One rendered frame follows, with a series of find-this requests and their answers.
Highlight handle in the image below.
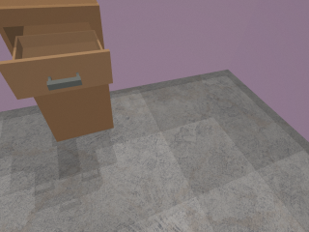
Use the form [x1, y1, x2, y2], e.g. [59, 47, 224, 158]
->
[46, 72, 82, 91]

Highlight cabinet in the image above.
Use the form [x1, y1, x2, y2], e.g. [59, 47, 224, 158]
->
[0, 0, 114, 142]

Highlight drawer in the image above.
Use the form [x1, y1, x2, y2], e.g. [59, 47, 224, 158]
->
[0, 30, 113, 100]

